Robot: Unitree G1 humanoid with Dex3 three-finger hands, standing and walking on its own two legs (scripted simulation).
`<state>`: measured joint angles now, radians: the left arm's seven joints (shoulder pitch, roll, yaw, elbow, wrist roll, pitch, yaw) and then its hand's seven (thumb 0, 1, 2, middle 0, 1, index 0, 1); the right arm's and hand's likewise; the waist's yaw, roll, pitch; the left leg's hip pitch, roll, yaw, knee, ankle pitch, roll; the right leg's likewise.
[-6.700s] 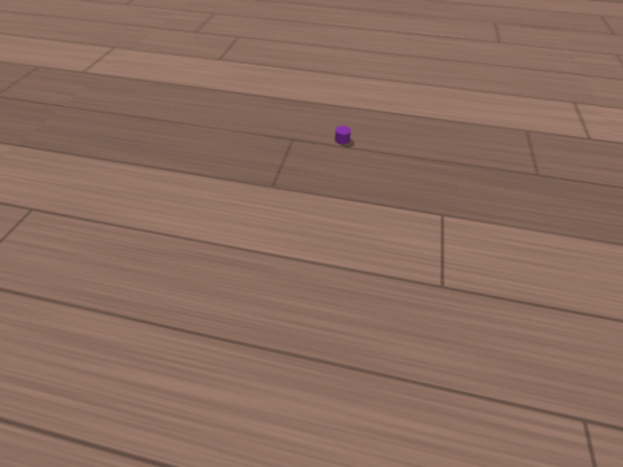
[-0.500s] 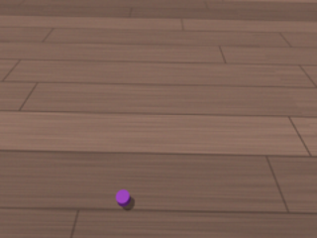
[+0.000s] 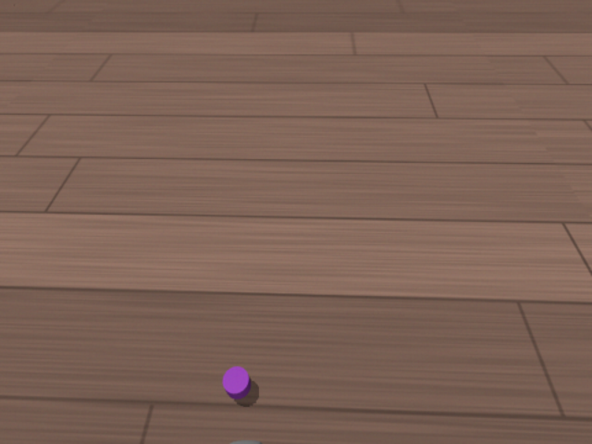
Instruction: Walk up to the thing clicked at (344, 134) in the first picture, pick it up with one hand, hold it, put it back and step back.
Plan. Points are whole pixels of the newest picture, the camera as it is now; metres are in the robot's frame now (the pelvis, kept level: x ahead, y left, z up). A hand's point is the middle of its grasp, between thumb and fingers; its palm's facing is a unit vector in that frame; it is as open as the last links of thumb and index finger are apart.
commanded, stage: walk up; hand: left
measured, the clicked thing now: (237, 382) +0.41 +0.22 -0.74
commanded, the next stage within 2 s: none
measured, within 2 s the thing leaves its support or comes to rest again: neither
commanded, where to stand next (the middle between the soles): +0.01 +0.00 m, yaw -1 degrees
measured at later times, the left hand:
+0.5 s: hand out of the picture +0.10 +0.28 -0.17, palm faces -0.05 -0.92 -0.38, open 7.3 cm
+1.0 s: hand out of the picture +0.01 +0.29 -0.15, palm faces +0.03 -0.94 -0.35, open 7.4 cm
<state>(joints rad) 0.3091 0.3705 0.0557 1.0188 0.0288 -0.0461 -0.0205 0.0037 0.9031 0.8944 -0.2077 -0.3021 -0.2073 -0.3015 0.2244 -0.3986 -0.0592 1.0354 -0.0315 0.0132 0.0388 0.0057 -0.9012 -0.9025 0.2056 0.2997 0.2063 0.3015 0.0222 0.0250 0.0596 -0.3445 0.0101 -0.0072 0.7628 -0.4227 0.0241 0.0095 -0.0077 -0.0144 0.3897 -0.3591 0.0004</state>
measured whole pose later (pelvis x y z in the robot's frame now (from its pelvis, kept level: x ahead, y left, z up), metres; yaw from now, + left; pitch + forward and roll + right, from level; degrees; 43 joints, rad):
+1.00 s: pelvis -0.04 +0.01 -0.01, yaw +3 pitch -3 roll +1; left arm 0.31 0.42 0.08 0.84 0.03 0.04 -0.05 0.01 0.90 0.89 -0.21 -0.30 -0.21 -0.30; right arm 0.36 -0.38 -0.06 0.89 -0.03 -0.06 0.02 0.01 -0.90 -0.90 0.21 0.30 0.21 0.30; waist -0.02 -0.06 0.02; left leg -0.11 -0.04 -0.01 0.52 -0.36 0.04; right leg -0.38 -0.02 0.01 0.93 -0.44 -0.03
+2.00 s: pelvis -0.05 +0.02 +0.00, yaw +0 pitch -3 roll -1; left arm 0.28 0.46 0.06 0.97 0.02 0.02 -0.06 0.01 0.90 0.89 -0.21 -0.30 -0.21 -0.30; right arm 0.37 -0.43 -0.07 0.88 -0.03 -0.08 0.01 0.00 -0.90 -0.90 0.21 0.30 0.21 0.30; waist -0.04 -0.08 0.07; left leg -0.11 0.08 0.04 0.50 -0.34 -0.01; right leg -0.41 0.00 0.07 0.82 -0.37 0.01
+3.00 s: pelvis -0.16 -0.02 -0.02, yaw +1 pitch -3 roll -2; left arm 0.40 0.42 0.07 0.96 0.04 -0.03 -0.03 0.01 0.90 0.89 -0.21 -0.30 -0.21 -0.30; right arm 0.25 -0.43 -0.07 0.84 -0.03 0.02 0.01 0.00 -0.90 -0.90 0.21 0.30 0.21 0.30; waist 0.03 0.04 0.04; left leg -0.39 0.06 -0.07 0.89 -0.49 0.05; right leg -0.18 0.05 -0.05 0.65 -0.41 -0.04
